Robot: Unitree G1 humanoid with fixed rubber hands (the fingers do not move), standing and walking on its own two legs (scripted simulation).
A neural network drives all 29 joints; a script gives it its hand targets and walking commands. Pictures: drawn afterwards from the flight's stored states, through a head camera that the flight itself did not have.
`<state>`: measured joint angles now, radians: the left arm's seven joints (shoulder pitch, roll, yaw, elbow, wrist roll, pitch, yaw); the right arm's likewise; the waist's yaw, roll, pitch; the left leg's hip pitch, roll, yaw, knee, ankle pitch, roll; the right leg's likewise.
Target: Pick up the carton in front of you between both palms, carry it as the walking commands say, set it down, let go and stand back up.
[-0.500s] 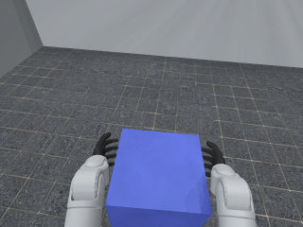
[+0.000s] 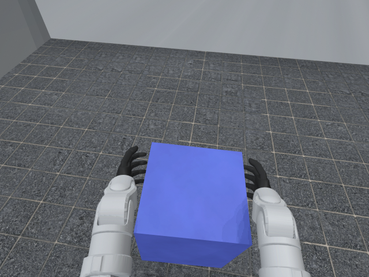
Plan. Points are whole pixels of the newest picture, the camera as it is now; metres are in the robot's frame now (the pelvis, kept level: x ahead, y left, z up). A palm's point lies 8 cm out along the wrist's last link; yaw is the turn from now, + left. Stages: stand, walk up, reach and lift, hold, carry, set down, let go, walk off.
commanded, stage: carry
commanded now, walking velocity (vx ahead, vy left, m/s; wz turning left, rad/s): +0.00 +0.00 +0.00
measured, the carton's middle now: (188, 209) +0.29 +0.01 -0.06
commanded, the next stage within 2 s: none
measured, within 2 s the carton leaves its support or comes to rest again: neither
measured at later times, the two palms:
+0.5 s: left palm (135, 165) +0.34 +0.13 +0.06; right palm (265, 180) +0.33 -0.16 +0.03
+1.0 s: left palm (156, 103) +0.58 +0.11 +0.04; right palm (253, 115) +0.56 -0.18 +0.02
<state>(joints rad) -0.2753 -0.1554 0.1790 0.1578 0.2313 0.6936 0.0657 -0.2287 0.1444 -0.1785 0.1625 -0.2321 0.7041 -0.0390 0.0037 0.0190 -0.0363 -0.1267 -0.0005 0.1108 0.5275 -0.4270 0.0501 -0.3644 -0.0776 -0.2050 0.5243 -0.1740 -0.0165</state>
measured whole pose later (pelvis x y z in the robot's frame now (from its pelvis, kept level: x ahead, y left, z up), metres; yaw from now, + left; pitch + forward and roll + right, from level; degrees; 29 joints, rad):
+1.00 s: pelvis +0.28 -0.02 -0.01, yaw -1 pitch +2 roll +1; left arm -0.26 -0.15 0.17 0.16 0.25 0.71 0.05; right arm -0.21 0.14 -0.15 0.14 -0.25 0.75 -0.05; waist -0.03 -0.01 -0.07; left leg -0.47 0.03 0.20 0.50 -0.06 0.05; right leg 0.07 -0.08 -0.17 0.45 -0.49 0.03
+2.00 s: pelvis +0.43 -0.02 +0.00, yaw -2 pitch +3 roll +0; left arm -0.26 -0.15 0.16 0.15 0.24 0.72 0.06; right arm -0.21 0.14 -0.16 0.15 -0.25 0.75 -0.04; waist 0.01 -0.01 -0.09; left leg -0.25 0.05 0.18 0.52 -0.33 0.02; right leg -0.20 -0.04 -0.12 0.51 -0.36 0.00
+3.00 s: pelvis +0.36 -0.02 +0.01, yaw -1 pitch -1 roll +0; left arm -0.30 -0.16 0.20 0.22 0.27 0.72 0.05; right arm -0.25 0.15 -0.20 0.22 -0.27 0.75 -0.02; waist 0.00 -0.01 -0.05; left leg -0.25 0.04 0.18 0.46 -0.20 0.05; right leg -0.21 -0.03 -0.10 0.47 -0.23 -0.01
